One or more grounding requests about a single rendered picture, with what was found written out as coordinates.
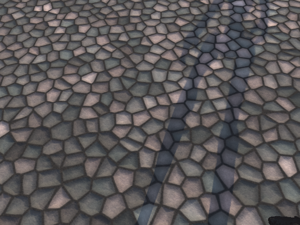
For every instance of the robot right hand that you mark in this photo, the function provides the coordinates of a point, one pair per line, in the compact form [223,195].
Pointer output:
[278,220]

